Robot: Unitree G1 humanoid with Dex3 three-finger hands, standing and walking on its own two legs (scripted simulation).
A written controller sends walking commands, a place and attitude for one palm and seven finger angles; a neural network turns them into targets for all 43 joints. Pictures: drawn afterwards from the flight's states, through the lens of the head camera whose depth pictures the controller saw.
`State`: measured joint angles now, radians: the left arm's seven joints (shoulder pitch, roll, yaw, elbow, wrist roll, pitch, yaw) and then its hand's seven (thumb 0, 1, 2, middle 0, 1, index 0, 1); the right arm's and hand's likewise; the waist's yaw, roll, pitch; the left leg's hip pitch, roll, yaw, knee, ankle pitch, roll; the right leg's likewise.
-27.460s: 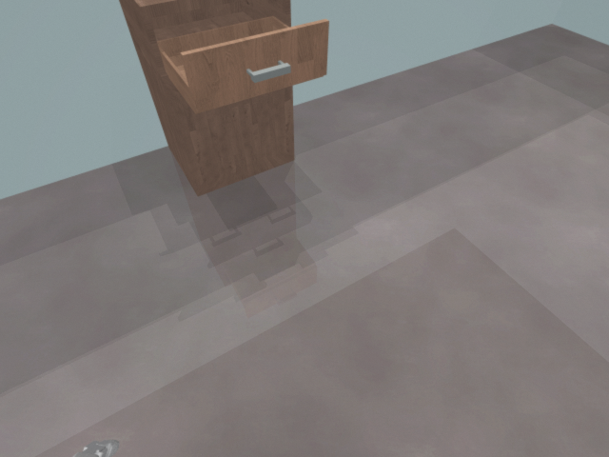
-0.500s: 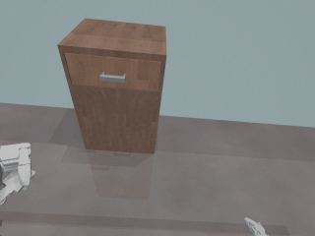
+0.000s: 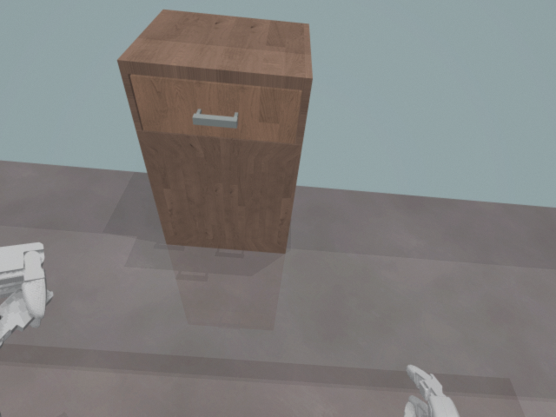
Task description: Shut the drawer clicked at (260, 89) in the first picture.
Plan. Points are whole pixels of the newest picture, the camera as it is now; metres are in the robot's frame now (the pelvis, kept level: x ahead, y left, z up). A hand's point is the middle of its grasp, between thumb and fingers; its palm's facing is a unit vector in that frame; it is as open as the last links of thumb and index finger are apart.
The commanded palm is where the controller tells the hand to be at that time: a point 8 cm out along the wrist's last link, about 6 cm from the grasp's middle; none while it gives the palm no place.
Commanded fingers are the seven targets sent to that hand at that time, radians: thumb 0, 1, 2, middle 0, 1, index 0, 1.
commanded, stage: stop stepping back and stand still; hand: left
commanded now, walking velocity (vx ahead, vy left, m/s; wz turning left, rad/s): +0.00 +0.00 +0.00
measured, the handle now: (216, 117) +0.92 +0.22 -0.07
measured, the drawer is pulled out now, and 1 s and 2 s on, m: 0.00 0.00 0.00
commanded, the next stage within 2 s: let the arm hang, fingers relaxed in 0.58 s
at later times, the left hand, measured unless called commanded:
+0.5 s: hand (78, 273) +0.22 +0.23 +0.16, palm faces +0.33 -0.82 -0.47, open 3.2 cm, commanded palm +0.16 +0.27 +0.18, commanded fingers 0.00 0.90 0.90 -1.40 -1.60 -1.40 -1.60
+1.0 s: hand out of the picture +0.06 +0.18 -0.16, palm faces +0.00 -0.97 -0.22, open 3.2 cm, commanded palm none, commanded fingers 0.00 0.90 0.90 -0.72 -0.86 -0.72 -0.86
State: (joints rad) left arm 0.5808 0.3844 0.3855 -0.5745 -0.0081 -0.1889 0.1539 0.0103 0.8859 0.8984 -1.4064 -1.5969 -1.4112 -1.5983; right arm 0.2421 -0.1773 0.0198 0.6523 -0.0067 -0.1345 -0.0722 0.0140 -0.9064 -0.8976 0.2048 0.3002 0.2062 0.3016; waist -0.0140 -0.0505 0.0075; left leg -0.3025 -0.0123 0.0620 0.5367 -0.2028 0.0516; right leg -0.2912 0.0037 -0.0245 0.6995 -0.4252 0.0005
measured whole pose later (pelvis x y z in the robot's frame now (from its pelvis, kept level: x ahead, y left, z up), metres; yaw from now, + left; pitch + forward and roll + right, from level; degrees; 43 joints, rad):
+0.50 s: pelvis +0.03 -0.01 +0.01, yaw -1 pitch +0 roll -1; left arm 0.64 0.38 0.35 -0.55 -0.03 -0.20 0.14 0.01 0.89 0.90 -1.40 -1.60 -1.41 -1.60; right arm 0.18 -0.20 0.01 0.61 0.01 -0.09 -0.07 0.01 -0.91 -0.90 0.21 0.30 0.21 0.30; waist 0.00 0.01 0.01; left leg -0.26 0.00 0.06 0.47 -0.21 0.03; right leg -0.19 0.03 -0.04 0.43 -0.25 -0.02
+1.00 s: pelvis +0.02 +0.00 +0.01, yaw +1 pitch -1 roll +0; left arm 0.27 0.20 0.00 0.92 0.02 0.04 0.03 0.01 0.90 0.90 -1.05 -1.28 -1.06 -1.26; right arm 0.21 -0.24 0.01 0.96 -0.02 0.02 0.00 0.01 -0.91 -0.90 0.20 0.30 0.20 0.30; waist -0.02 -0.02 0.05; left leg -0.28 -0.01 0.04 0.48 -0.19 0.04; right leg -0.21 0.01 -0.06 0.48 -0.26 -0.02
